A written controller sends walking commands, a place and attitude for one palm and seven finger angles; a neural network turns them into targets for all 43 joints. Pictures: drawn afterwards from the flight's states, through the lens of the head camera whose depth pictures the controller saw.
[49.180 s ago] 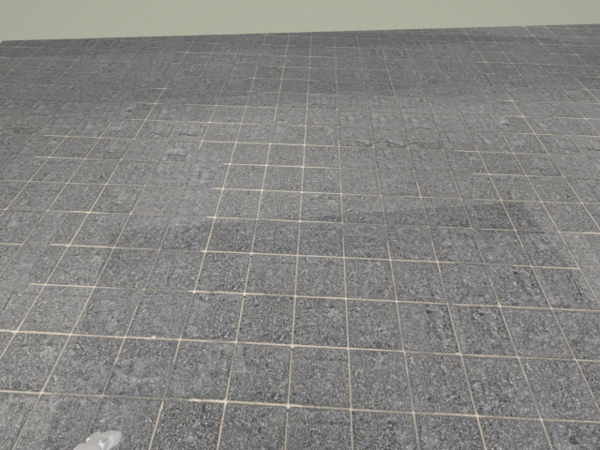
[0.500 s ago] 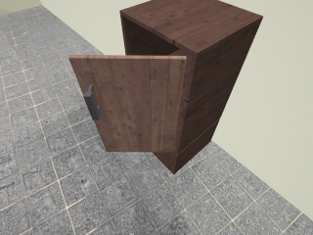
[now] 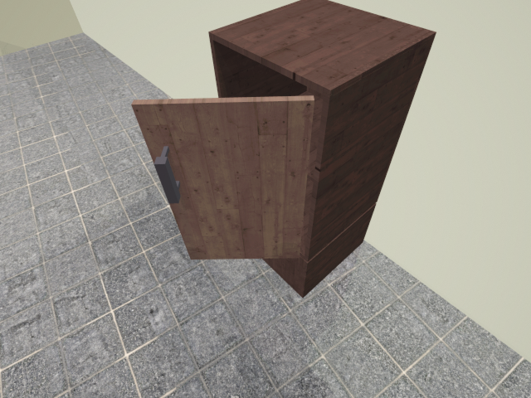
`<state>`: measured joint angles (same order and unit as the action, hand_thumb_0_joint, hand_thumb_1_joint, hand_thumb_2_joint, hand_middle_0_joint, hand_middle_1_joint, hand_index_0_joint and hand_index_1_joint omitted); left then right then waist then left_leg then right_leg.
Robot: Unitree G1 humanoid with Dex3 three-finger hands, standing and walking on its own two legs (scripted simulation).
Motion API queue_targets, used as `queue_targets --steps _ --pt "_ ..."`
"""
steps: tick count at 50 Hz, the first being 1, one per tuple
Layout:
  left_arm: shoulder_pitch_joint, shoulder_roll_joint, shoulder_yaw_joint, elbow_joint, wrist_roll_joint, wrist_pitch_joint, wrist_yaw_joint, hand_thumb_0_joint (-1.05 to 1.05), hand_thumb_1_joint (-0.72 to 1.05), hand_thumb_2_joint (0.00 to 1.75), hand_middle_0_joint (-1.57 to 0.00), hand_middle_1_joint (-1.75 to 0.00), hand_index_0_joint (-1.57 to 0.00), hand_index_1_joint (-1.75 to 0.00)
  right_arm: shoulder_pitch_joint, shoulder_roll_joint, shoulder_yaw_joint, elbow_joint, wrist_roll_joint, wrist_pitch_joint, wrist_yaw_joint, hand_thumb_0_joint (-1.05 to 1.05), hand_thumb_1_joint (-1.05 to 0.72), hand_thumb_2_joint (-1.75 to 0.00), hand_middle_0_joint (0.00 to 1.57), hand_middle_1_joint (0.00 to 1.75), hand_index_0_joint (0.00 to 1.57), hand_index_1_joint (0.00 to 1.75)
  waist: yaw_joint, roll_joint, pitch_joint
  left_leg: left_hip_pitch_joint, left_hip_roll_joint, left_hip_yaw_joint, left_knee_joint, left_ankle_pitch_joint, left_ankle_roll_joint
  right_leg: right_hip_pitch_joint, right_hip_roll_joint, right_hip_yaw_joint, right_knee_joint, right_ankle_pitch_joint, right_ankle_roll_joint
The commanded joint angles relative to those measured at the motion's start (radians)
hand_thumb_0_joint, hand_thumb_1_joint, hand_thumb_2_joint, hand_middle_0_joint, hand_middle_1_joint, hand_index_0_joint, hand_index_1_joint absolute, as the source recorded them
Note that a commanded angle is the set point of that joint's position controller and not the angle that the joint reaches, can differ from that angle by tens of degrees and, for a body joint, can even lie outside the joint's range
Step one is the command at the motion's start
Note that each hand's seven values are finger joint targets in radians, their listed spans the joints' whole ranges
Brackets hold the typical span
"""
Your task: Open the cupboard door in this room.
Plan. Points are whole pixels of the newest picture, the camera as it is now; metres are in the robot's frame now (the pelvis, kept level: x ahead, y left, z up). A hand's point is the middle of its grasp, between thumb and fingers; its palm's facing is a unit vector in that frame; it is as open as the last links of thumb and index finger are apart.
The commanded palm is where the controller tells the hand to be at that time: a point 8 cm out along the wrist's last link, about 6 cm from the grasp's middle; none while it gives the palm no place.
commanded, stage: look again from close up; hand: left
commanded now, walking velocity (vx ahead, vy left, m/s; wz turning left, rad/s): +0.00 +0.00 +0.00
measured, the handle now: (170, 174) +0.58 +0.26 -0.04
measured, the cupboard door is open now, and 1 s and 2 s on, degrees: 48 48 48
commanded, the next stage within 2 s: come to a stop and stand still in 0.56 s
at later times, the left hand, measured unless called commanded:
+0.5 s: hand out of the picture +0.02 +0.16 -0.17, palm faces +0.02 -0.98 -0.20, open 7.3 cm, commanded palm none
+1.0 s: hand out of the picture +0.03 +0.17 -0.17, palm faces +0.03 -0.98 -0.22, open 7.3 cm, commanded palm none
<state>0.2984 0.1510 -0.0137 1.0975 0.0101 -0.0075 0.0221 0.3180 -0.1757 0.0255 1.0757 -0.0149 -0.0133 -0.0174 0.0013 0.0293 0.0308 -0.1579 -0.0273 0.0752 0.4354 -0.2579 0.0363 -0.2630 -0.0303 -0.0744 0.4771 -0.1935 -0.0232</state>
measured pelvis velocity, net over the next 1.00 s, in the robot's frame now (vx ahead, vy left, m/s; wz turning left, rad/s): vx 0.02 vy -0.01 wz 0.01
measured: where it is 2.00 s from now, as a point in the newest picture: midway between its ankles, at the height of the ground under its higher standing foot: outside the picture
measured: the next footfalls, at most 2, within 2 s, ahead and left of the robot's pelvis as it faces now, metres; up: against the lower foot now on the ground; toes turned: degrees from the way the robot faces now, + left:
none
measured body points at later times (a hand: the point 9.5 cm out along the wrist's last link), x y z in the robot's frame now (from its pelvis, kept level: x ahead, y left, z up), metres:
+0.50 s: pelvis +0.02 -0.01 +0.00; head +0.03 -0.02 +0.45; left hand +0.02 +0.21 -0.16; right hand +0.01 -0.22 -0.17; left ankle -0.01 +0.10 -0.74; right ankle +0.04 -0.10 -0.74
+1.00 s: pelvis +0.02 -0.01 +0.00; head +0.01 -0.02 +0.45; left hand +0.03 +0.22 -0.15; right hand +0.03 -0.23 -0.17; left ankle -0.01 +0.10 -0.74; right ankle +0.04 -0.10 -0.74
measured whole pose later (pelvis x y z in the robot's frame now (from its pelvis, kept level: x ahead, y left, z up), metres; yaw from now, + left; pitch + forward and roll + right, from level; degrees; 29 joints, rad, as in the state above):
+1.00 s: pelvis +0.02 -0.01 +0.00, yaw +0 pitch -2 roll +0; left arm 0.27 0.14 -0.01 1.10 0.01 -0.02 0.04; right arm 0.30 -0.17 0.01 1.06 -0.01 -0.02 -0.03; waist -0.01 0.04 0.02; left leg -0.15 0.00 0.06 0.49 -0.31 0.02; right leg -0.23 -0.01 -0.09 0.50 -0.24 -0.03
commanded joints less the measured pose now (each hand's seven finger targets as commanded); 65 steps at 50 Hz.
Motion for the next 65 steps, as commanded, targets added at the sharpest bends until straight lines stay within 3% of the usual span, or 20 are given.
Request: queue_targets --steps 1,10,17,37,38,39,40,41,42,43,45,47,49,51,55,65 --pt "0.02 0.107 0.015 -0.032 -0.001 -0.021 0.008 0.0 0.9 0.9 -0.2 -0.3 -0.2 -0.3 0.049 -0.073 -0.019 -0.007 0.0 -0.019 -0.006 0.0 -0.9 -0.9 0.2 0.3 0.2 0.3 -0.004 -0.057 0.052 -0.121 0.117 -0.131 -0.136 -0.064 0.013 0.047 -0.088 0.139 -0.116 -0.12 -0.027" --pt "0.035 0.086 0.014 -0.004 -0.004 -0.025 0.011 0.0 0.9 0.9 -0.2 -0.3 -0.2 -0.3 0.067 -0.047 -0.017 0.038 0.002 -0.024 -0.012 0.0 -0.9 -0.9 0.2 0.3 0.2 0.3 -0.001 -0.034 0.043 -0.098 0.12 -0.111 -0.116 0.012 0.005 0.065 -0.092 0.136 -0.103 -0.033 -0.031" --pt "0.038 0.083 0.015 0.002 -0.002 -0.028 0.014 0.0 0.9 0.9 -0.2 -0.3 -0.2 -0.3 0.063 -0.044 -0.019 0.049 0.004 -0.027 -0.017 0.0 -0.9 -0.9 0.2 0.3 0.2 0.3 -0.002 -0.029 0.025 -0.063 0.131 -0.102 -0.098 0.098 0.002 0.091 -0.092 0.128 -0.08 0.106 -0.031" --pt "0.014 0.106 0.024 -0.011 0.0 -0.026 0.013 0.0 0.9 0.9 -0.2 -0.3 -0.2 -0.3 0.025 -0.063 -0.025 0.047 0.002 -0.026 -0.021 0.0 -0.9 -0.9 0.2 0.3 0.2 0.3 0.002 -0.03 0.039 -0.037 0.139 -0.103 -0.112 0.125 -0.003 0.093 -0.09 0.126 -0.096 0.138 -0.032" --pt "0.126 0.123 0.03 0.035 0.007 -0.037 0.057 0.0 0.9 0.9 -0.2 -0.3 -0.2 -0.3 -0.076 -0.089 -0.037 -0.019 0.015 -0.028 -0.012 0.0 -0.9 -0.9 0.2 0.3 0.2 0.3 0.046 -0.097 0.034 -0.1 0.149 -0.043 0.105 0.158 -0.032 0.111 -0.151 0.165 -0.063 0.606 0.014" --pt "0.097 0.162 0.032 -0.008 0.002 -0.049 0.05 0.0 0.9 0.9 -0.2 -0.3 -0.2 -0.3 0.006 -0.038 -0.032 -0.051 0.015 -0.012 -0.009 0.0 -0.9 -0.9 0.2 0.3 0.2 0.3 -0.014 -0.114 -0.097 -0.1 0.088 -0.073 0.11 -0.104 -0.033 0.184 -0.223 0.246 -0.089 0.495 -0.031" --pt "0.062 0.147 0.028 -0.031 0.005 -0.054 0.043 0.0 0.9 0.9 -0.2 -0.3 -0.2 -0.3 0.023 -0.03 -0.032 -0.048 0.013 -0.009 -0.007 0.0 -0.9 -0.9 0.2 0.3 0.2 0.3 -0.023 -0.108 -0.111 -0.072 0.086 -0.067 0.115 -0.126 -0.035 0.143 -0.219 0.233 -0.107 0.355 -0.072" --pt "0.017 0.14 0.029 -0.045 0.006 -0.054 0.037 0.0 0.9 0.9 -0.2 -0.3 -0.2 -0.3 0.058 -0.016 -0.031 -0.043 0.006 -0.009 -0.004 0.0 -0.9 -0.9 0.2 0.3 0.2 0.3 -0.042 -0.042 -0.109 -0.028 0.079 -0.057 0.072 -0.056 -0.029 0.103 -0.197 0.196 -0.092 0.293 -0.09" --pt "0.002 0.128 0.026 -0.05 0.001 -0.05 0.032 0.0 0.9 0.9 -0.2 -0.3 -0.2 -0.3 0.066 -0.021 -0.032 -0.036 0.002 -0.012 -0.003 0.0 -0.9 -0.9 0.2 0.3 0.2 0.3 -0.045 0.014 -0.062 -0.017 0.094 -0.076 0.028 0.021 -0.022 0.052 -0.161 0.166 -0.076 0.197 -0.08" --pt "-0.001 0.116 0.023 -0.052 -0.001 -0.044 0.027 0.0 0.9 0.9 -0.2 -0.3 -0.2 -0.3 0.062 -0.028 -0.031 -0.038 0.001 -0.014 -0.004 0.0 -0.9 -0.9 0.2 0.3 0.2 0.3 -0.034 0.041 -0.012 -0.046 0.114 -0.101 -0.003 0.077 -0.013 0.035 -0.123 0.143 -0.068 0.126 -0.062" --pt "0.008 0.099 0.018 -0.044 -0.002 -0.034 0.021 0.0 0.9 0.9 -0.2 -0.3 -0.2 -0.3 0.046 -0.047 -0.027 -0.049 0.001 -0.018 -0.009 0.0 -0.9 -0.9 0.2 0.3 0.2 0.3 -0.016 0.036 0.028 -0.094 0.138 -0.128 -0.046 0.108 0.001 0.062 -0.088 0.12 -0.056 0.079 -0.044" --pt "0.015 0.092 0.015 -0.038 -0.002 -0.031 0.018 0.0 0.9 0.9 -0.2 -0.3 -0.2 -0.3 0.043 -0.054 -0.026 -0.049 0.001 -0.021 -0.011 0.0 -0.9 -0.9 0.2 0.3 0.2 0.3 -0.008 -0.024 0.036 -0.104 0.138 -0.132 -0.067 0.107 0.005 0.085 -0.083 0.113 -0.06 0.073 -0.037" --pt "0.01 0.093 0.014 -0.04 -0.003 -0.025 0.016 0.0 0.9 0.9 -0.2 -0.3 -0.2 -0.3 0.04 -0.066 -0.024 -0.045 0.001 -0.02 -0.011 0.0 -0.9 -0.9 0.2 0.3 0.2 0.3 -0.008 -0.045 0.068 -0.115 0.131 -0.134 -0.092 0.042 0.005 0.067 -0.08 0.12 -0.079 -0.001 -0.033" --pt "0.009 0.094 0.016 -0.041 -0.001 -0.022 0.014 0.0 0.9 0.9 -0.2 -0.3 -0.2 -0.3 0.042 -0.061 -0.023 -0.039 -0.001 -0.02 -0.01 0.0 -0.9 -0.9 0.2 0.3 0.2 0.3 -0.005 -0.017 0.089 -0.124 0.129 -0.14 -0.116 0.009 0.008 0.056 -0.076 0.12 -0.088 -0.038 -0.033" --pt "0.018 0.095 0.016 -0.04 -0.002 -0.021 0.013 0.0 0.9 0.9 -0.2 -0.3 -0.2 -0.3 0.047 -0.068 -0.02 -0.026 -0.001 -0.021 -0.009 0.0 -0.9 -0.9 0.2 0.3 0.2 0.3 0.0 -0.045 0.079 -0.13 0.125 -0.14 -0.134 -0.031 0.009 0.069 -0.077 0.123 -0.095 -0.056 -0.027" --pt "0.033 0.084 0.016 -0.018 -0.002 -0.023 0.013 0.0 0.9 0.9 -0.2 -0.3 -0.2 -0.3 0.058 -0.054 -0.016 0.021 0.002 -0.026 -0.013 0.0 -0.9 -0.9 0.2 0.3 0.2 0.3 0.001 -0.028 0.058 -0.105 0.127 -0.128 -0.131 0.021 0.007 0.085 -0.084 0.12 -0.086 0.009 -0.027"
